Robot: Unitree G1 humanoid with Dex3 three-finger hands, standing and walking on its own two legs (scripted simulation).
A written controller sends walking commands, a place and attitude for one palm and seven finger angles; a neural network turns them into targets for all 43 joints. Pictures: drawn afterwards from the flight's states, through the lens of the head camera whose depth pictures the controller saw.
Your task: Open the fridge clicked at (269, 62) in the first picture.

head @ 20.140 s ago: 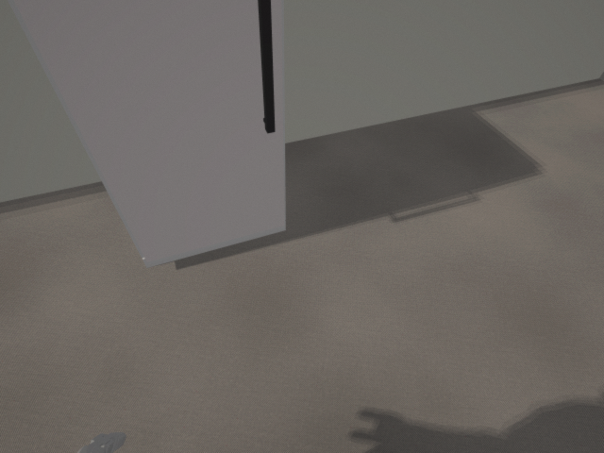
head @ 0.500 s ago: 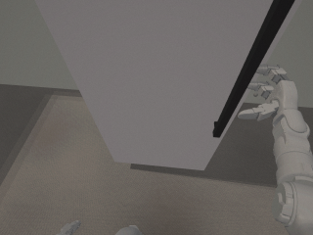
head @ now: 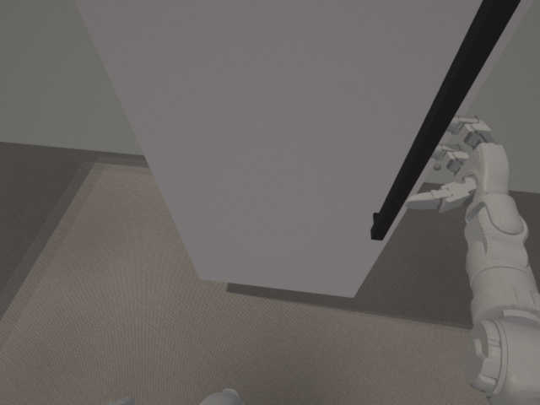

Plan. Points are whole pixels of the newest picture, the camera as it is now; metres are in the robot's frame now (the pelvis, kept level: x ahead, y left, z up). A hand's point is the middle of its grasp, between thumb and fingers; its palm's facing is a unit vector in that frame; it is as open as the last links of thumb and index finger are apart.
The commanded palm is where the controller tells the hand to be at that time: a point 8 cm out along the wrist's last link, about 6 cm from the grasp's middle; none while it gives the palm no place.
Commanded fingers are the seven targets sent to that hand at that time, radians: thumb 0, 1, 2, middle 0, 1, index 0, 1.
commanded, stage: slide the fingers in behind the handle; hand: right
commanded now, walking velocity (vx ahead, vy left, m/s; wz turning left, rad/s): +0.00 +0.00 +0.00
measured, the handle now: (417, 145) +0.51 -0.15 +0.11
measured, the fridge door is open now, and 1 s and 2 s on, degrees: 0 0 0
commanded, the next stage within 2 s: grip the handle and tug to test in 1.48 s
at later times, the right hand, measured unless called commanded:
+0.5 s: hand (424, 168) +0.45 -0.15 +0.11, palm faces -0.03 +1.00 +0.02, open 14.0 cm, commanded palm +0.42 -0.21 +0.11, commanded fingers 0.00 0.50 -0.30 0.30 1.20 0.30 1.20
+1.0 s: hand (412, 169) +0.45 -0.14 +0.11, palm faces -0.03 +1.00 +0.01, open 14.0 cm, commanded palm +0.43 -0.19 +0.11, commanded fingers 0.00 0.50 -0.30 0.30 1.20 0.30 1.20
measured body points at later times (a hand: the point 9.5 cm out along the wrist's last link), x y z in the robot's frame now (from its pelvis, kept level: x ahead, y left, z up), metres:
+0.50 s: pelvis +0.01 +0.00 +0.00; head +0.06 +0.00 +0.45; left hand +0.07 +0.26 -0.11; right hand +0.45 -0.21 +0.11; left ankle +0.02 +0.12 -0.71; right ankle +0.00 -0.11 -0.71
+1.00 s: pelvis +0.00 +0.00 +0.00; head +0.05 +0.01 +0.45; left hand +0.07 +0.27 -0.12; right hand +0.45 -0.19 +0.11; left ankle +0.02 +0.12 -0.71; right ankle +0.00 -0.11 -0.71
